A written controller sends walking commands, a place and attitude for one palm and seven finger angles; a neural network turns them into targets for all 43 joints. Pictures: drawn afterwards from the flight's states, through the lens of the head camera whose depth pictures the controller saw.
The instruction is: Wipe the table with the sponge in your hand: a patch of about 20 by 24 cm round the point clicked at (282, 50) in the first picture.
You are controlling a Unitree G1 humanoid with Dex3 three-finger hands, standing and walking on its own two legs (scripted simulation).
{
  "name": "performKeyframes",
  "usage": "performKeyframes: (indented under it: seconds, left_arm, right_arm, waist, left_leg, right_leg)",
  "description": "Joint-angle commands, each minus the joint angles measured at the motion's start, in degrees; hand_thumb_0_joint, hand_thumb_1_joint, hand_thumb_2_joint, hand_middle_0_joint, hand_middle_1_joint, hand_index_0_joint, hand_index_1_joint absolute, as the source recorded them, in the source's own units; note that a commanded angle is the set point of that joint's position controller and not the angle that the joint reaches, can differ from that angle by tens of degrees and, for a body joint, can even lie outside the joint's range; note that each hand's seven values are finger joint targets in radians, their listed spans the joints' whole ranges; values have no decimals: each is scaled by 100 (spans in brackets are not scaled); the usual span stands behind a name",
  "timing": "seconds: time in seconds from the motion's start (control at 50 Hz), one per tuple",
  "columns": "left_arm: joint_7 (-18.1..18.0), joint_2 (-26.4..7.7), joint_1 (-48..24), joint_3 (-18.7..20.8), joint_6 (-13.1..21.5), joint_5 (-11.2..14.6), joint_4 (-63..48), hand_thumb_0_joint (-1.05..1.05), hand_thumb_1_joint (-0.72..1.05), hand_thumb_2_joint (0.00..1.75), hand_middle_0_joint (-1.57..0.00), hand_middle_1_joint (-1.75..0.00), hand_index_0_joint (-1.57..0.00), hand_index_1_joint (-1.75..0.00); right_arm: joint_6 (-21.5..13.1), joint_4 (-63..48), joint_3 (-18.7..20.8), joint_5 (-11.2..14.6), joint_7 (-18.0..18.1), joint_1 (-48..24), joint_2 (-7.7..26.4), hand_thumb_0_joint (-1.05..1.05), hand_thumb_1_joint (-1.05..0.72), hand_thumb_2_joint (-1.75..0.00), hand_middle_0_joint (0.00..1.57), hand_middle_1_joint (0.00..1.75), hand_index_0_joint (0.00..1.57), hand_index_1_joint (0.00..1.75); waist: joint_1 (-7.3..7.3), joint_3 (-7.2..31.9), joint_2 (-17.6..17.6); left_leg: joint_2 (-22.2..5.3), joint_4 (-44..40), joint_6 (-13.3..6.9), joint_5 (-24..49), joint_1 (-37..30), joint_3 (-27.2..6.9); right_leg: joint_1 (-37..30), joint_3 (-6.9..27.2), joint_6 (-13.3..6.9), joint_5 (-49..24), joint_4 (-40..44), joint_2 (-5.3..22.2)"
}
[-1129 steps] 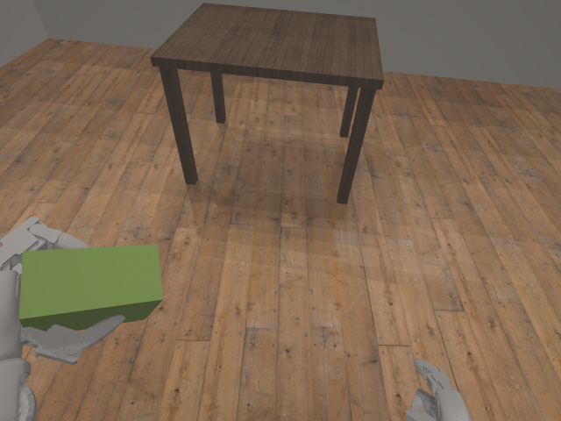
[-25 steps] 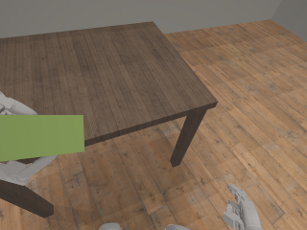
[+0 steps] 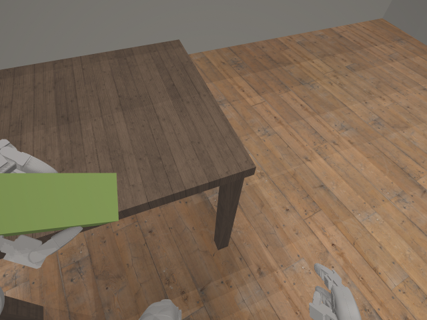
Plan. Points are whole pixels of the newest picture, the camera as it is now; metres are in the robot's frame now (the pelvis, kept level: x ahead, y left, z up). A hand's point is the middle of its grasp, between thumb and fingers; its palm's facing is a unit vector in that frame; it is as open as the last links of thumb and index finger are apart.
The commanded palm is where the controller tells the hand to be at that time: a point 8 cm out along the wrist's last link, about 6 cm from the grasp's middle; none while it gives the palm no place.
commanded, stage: shuffle to correct the standing spot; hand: left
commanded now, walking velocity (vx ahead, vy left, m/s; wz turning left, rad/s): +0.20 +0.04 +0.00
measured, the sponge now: (75, 203) +0.23 +0.21 +0.16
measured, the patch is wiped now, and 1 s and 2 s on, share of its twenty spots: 0.00 0.00 0.00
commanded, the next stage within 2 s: come to a stop and stand still in 0.52 s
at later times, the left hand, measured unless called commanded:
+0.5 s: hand (93, 149) +0.31 +0.20 +0.18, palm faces +0.37 -0.80 -0.48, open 10.0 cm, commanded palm +0.26 +0.24 +0.18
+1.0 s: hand (108, 128) +0.35 +0.19 +0.18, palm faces +0.42 -0.83 -0.37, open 10.0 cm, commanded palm +0.31 +0.23 +0.18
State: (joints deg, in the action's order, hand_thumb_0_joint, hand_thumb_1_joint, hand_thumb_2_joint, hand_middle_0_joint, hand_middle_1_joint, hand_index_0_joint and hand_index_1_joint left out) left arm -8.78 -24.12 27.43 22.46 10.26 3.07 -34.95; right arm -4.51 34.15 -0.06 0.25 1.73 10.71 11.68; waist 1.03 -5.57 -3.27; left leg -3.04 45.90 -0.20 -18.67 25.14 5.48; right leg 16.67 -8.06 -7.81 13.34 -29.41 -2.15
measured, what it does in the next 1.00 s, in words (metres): walks ahead: left foot, then left foot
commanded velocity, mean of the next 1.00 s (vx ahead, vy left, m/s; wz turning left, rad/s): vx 0.06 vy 0.07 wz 0.00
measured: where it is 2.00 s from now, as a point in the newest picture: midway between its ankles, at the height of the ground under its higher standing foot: outside the picture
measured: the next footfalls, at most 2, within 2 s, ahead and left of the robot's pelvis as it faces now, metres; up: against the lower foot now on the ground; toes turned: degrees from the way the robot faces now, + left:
left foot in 0.10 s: +0.10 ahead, +0.11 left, +0.00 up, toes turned +6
left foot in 0.60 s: +0.19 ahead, +0.08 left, +0.00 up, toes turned -2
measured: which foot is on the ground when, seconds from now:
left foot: up 0.00-0.08, down 0.10-0.22, up 0.24-0.58, down 0.60-1.00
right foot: down 0.00-0.62, up 0.64-0.78, down 0.80-1.00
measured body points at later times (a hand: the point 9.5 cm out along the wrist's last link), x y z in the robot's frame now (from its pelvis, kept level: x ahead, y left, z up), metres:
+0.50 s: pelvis +0.09 -0.03 +0.01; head +0.13 -0.06 +0.45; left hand +0.28 +0.24 +0.21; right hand +0.25 -0.26 -0.10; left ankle +0.19 +0.11 -0.70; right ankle +0.03 -0.03 -0.73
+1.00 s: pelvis +0.14 -0.04 +0.00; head +0.14 -0.05 +0.45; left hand +0.32 +0.24 +0.20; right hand +0.28 -0.29 -0.10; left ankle +0.15 +0.08 -0.72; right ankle +0.15 -0.14 -0.73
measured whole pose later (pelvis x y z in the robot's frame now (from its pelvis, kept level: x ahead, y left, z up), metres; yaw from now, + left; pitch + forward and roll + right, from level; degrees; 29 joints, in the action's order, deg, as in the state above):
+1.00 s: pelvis +0.14 -0.04 +0.00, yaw -2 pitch -1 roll +1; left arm -9.1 -19.8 29.3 20.6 9.2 3.7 -29.4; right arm -6.9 38.1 -1.2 0.7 3.5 15.2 13.0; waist 1.0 0.6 0.0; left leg 0.5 35.9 0.0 -14.9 16.2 -0.6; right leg 14.5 -1.1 -2.1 16.1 -31.6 -0.9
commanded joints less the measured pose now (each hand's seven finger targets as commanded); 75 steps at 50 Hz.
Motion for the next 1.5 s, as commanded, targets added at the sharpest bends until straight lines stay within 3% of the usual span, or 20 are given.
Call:
performKeyframes:
  seconds: [0.0, 0.14, 0.2, 0.22, 0.28, 0.34, 0.48, 0.56, 0.62, 0.66, 0.76, 0.84, 0.96, 1.08, 1.24, 1.26, 1.28, 1.3, 1.4, 1.48]
  left_arm:
    - [-181, -753, 91, 694, 354, 143, -752, 0, 10, 130, -120, -160, -120, -160]
    - [-79, -741, -693, 392, 243, -7, -326, 0, 10, 130, -120, -160, -120, -160]
    - [-73, -800, -1238, 240, 213, -54, -466, 0, 10, 130, -120, -160, -120, -160]
    - [-69, -767, -1092, 259, 305, 14, -329, 0, 10, 130, -120, -160, -120, -160]
    - [-97, -906, -503, 526, 642, -1, -425, 0, 10, 130, -120, -160, -120, -160]
    - [-44, -885, -455, 598, 758, 26, -613, 0, 10, 130, -120, -160, -120, -160]
    - [72, -686, -258, 592, 679, 71, 6, 0, 10, 130, -120, -160, -120, -160]
    - [96, -799, -606, 467, 575, 67, -164, 0, 10, 130, -120, -160, -120, -160]
    - [55, -772, -1181, 287, 530, 109, -267, 0, 10, 130, -120, -160, -120, -160]
    - [39, -993, -1031, 474, 268, 28, -371, 0, 10, 130, -120, -160, -120, -160]
    - [-103, -1266, 172, 1107, 279, 53, -1026, 0, 10, 130, -120, -160, -120, -160]
    - [-64, -828, 10, 782, 198, 162, -661, 0, 10, 130, -120, -160, -120, -160]
    - [-127, -495, -634, 222, 125, 52, 50, 0, 10, 130, -120, -160, -120, -160]
    - [-150, -648, -859, 64, 138, -3, -912, 0, 10, 130, -120, -160, -120, -160]
    - [-141, -609, -56, 326, 72, 115, -462, 0, 10, 130, -120, -160, -120, -160]
    - [-69, -5100, -6370, 3574, 712, -852, -1640, 0, 10, 130, -120, -160, -120, -160]
    - [255, -1513, -3272, 1181, 500, -211, 1908, 0, 10, 130, -120, -160, -120, -160]
    - [273, -1077, -2246, 953, 462, 8, 1473, 0, 10, 130, -120, -160, -120, -160]
    - [475, 105, -909, -622, 492, 109, 688, 0, 10, 130, -120, -160, -120, -160]
    - [332, -740, -955, 72, 518, -101, 28, 0, 10, 130, -120, -160, -120, -160]
  right_arm:
    - [-298, -888, 210, 45, 22, -297, 465, 0, -90, -90, 20, 30, 20, 30]
    - [-10, -948, 164, 131, 102, -378, 601, 0, -90, -90, 20, 30, 20, 30]
    - [-10, -1038, 198, 161, 44, -444, 585, 0, -90, -90, 20, 30, 20, 30]
    - [-53, -986, 223, 156, 30, -376, 667, 0, -90, -90, 20, 30, 20, 30]
    - [-45, -871, 150, 64, 21, -399, 606, 0, -90, -90, 20, 30, 20, 30]
    - [-37, -912, 104, 0, 9, -447, 491, 0, -90, -90, 20, 30, 20, 30]
    - [-130, -914, 196, 44, -50, -352, 530, 0, -90, -90, 20, 30, 20, 30]
    - [-109, -923, 253, 121, -45, -344, 695, 0, -90, -90, 20, 30, 20, 30]
    - [-198, -854, 273, 48, -61, -320, 775, 0, -90, -90, 20, 30, 20, 30]
    - [-247, -915, 258, -4, 29, -692, 596, 0, -90, -90, 20, 30, 20, 30]
    - [-458, -941, 116, 141, 130, -566, 497, 0, -90, -90, 20, 30, 20, 30]
    - [-533, -799, 203, 89, 126, -303, 513, 0, -90, -90, 20, 30, 20, 30]
    - [-612, -467, 31, 41, 261, -393, 512, 0, -90, -90, 20, 30, 20, 30]
    - [-589, -659, 110, 46, 280, -543, 678, 0, -90, -90, 20, 30, 20, 30]
    - [-470, -777, 90, 36, 262, -455, 618, 0, -90, -90, 20, 30, 20, 30]
    - [-735, -865, 190, -170, 239, 260, 891, 0, -90, -90, 20, 30, 20, 30]
    - [-678, -598, -8, 59, 201, -182, 241, 0, -90, -90, 20, 30, 20, 30]
    - [-584, -643, 303, 48, 110, -176, 589, 0, -90, -90, 20, 30, 20, 30]
    - [-657, -904, 247, 174, -171, -329, 655, 0, -90, -90, 20, 30, 20, 30]
    - [-617, -1060, 212, 76, -109, -387, 721, 0, -90, -90, 20, 30, 20, 30]
  waist:
    - [61, 1449, 295]
    - [-90, 1060, 1296]
    - [9, 513, -428]
    - [27, 501, -368]
    - [164, 750, 295]
    - [124, 898, 257]
    - [144, 1148, -561]
    - [-79, 1434, -32]
    - [-160, 1567, 1435]
    - [-16, 915, 541]
    - [104, 1255, 709]
    - [-128, 834, -636]
    - [-104, 1079, 45]
    - [-13, 1518, 918]
    - [-2, 1205, 821]
    - [140, -149, 136]
    - [-40, 1127, 51]
    - [39, 1190, 615]
    - [128, 1428, 648]
    - [165, 869, -416]
  left_leg:
    - [60, -1413, -57, 681, -668, 64]
    - [-831, -1403, -741, 1183, -1400, -1282]
    - [169, 502, -125, -117, 908, -153]
    - [132, 1021, -60, -530, 1333, -371]
    - [102, 1123, -62, 49, 1459, -431]
    - [76, 132, -110, 422, 1018, -254]
    - [452, -1173, -209, 1290, -97, 283]
    - [15, -1805, -796, 2714, -2579, -392]
    - [-1832, -2170, -2067, 3862, -3009, -3059]
    - [-1588, -2634, -1673, 2516, -1326, -2427]
    - [-601, -2110, -481, -752, 536, -996]
    - [408, -2, 105, -565, -509, -502]
    - [114, -1815, -37, 850, -1273, -805]
    - [-306, -2037, -149, 2713, -1422, -1189]
    - [-280, -2535, -39, 1408, -834, -1208]
    - [-172, -1644, -239, 1816, -150, -581]
    - [295, -1766, -162, 1798, -1194, -618]
    - [206, -1940, -38, 1712, -1336, -733]
    - [-67, -2462, -153, 1284, -1513, -827]
    - [-30, -2786, -149, -318, -799, -953]
  right_leg:
    - [-1126, 1783, -115, -760, 821, 1607]
    - [39, 1634, 909, -508, 85, 814]
    - [-1487, 3266, 286, -1309, 1322, 1991]
    - [-1861, 3141, 302, -2554, 1324, 2146]
    - [-2333, 2094, 1908, -4639, 950, 1747]
    - [-2336, 1459, 806, -4367, 862, 1578]
    - [-2164, 1066, 1608, -5028, 522, 1303]
    - [-355, 1054, 1635, -4176, -1164, 1084]
    - [1908, 1690, 1288, 2357, -5026, 181]
    - [1290, 1536, 907, 2066, -4264, 534]
    - [-1458, 681, 974, 364, -372, 403]
    - [423, 3255, 260, 854, 1638, 1696]
    - [-413, 1598, 581, -1095, 705, 1103]
    - [-1205, 1229, 768, -1970, 474, 685]
    - [-1351, 1161, 796, -1214, 862, 551]
    - [-84, 1488, 1099, -1229, 1354, 682]
    - [-223, 1607, 547, -1125, 1115, 944]
    - [-620, 1795, 433, -1689, 904, 796]
    - [-862, 1432, 760, -770, 780, 625]
    - [-624, 1434, 801, 779, 1230, 496]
